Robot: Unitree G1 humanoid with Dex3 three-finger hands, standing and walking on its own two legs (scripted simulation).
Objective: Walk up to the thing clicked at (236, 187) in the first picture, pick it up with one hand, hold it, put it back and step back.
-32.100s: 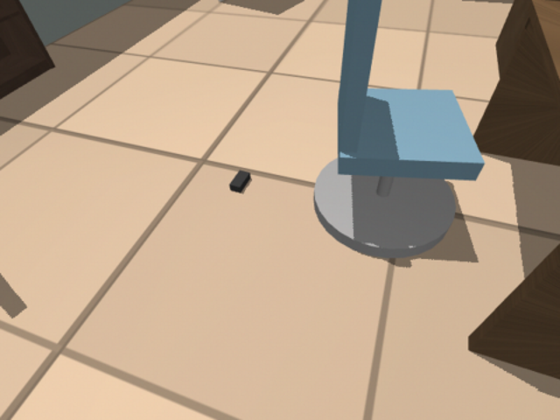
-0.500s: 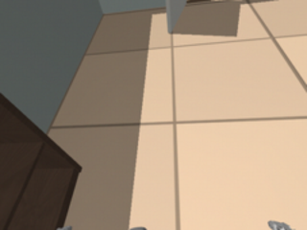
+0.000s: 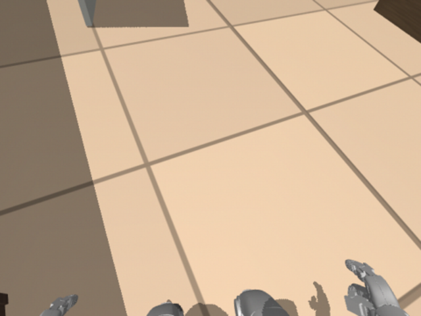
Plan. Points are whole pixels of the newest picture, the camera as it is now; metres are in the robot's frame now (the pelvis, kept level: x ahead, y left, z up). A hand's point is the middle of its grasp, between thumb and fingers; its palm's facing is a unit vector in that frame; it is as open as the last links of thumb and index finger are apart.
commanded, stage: walk up
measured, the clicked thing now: out of the picture +0.35 -1.49 -0.75
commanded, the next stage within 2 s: none
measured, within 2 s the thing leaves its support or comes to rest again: neither
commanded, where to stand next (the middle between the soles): +0.02 -0.08 m, yaw -66 degrees
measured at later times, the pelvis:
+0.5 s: pelvis -0.04 -0.02 -0.01, yaw -27 degrees
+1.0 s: pelvis -0.04 -0.05 -0.01, yaw -46 degrees
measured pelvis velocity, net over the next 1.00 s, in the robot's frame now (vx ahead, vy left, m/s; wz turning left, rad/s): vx -0.04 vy -0.05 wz -0.80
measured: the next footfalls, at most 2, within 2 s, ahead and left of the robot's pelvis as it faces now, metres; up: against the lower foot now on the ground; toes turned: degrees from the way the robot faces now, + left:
right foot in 0.28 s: -0.02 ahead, -0.14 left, +0.00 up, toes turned -21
left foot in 0.64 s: +0.07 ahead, +0.03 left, +0.00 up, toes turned -31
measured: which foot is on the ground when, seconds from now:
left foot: down 0.00-0.32, up 0.34-0.62, down 0.64-1.00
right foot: up 0.00-0.26, down 0.28-0.66, up 0.68-1.00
